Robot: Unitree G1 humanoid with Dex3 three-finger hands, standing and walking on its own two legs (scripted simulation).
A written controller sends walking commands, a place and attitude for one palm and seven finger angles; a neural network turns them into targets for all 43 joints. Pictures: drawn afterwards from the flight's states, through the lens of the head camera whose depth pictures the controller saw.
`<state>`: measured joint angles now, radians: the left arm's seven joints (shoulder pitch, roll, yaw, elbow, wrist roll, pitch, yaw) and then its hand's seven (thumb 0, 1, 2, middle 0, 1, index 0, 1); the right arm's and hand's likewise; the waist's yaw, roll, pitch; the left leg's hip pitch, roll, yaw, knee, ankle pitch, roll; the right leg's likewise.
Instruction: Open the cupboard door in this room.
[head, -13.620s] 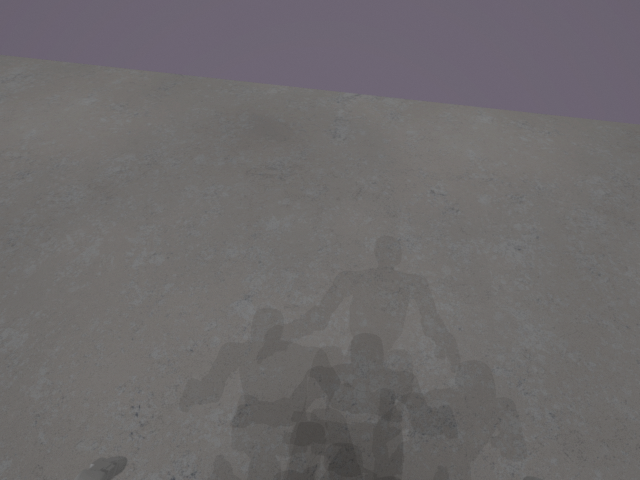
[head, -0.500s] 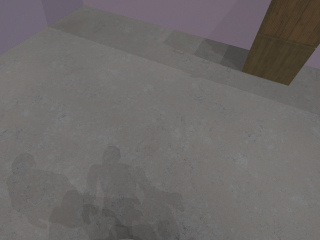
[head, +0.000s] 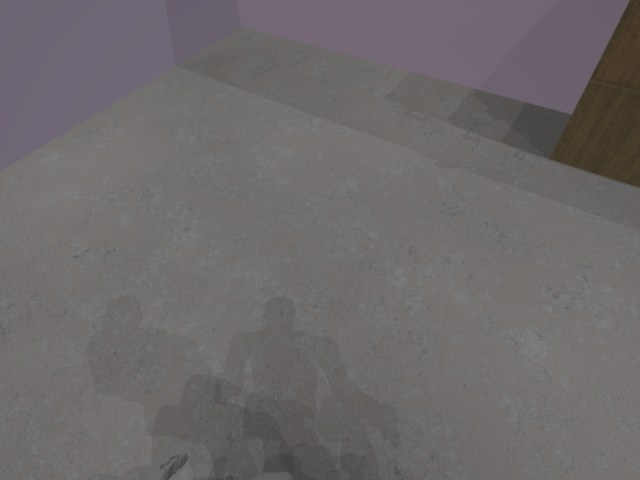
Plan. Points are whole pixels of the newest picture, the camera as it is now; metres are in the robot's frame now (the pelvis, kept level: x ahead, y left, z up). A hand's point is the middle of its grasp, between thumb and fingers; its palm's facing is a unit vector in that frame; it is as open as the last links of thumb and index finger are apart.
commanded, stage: turn or walk to find it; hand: left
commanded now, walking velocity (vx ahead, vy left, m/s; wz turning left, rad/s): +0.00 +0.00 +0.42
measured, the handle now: out of the picture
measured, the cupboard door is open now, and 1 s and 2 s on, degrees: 0 0 0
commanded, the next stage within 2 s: none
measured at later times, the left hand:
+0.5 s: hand out of the picture -0.04 +0.25 -0.18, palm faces +0.26 -0.93 -0.25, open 7.4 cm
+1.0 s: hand out of the picture +0.00 +0.20 -0.14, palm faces +0.41 -0.87 -0.28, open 7.4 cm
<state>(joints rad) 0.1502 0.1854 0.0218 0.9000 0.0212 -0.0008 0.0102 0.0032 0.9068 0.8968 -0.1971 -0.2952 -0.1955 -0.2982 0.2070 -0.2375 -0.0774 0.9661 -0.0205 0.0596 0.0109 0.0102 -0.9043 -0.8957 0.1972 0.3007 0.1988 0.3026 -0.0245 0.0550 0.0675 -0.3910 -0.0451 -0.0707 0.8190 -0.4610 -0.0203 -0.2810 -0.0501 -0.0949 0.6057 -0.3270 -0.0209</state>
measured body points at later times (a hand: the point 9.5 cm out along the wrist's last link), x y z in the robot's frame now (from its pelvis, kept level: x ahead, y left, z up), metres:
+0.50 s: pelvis -0.01 +0.03 +0.00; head +0.03 +0.06 +0.45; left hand -0.05 +0.30 -0.16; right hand +0.15 -0.19 -0.13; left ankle -0.04 +0.13 -0.73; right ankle -0.02 -0.10 -0.68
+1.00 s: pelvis +0.00 -0.02 +0.01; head +0.04 -0.04 +0.45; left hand -0.02 +0.24 -0.11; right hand +0.15 -0.23 -0.16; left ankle -0.09 +0.11 -0.64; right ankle +0.04 -0.10 -0.73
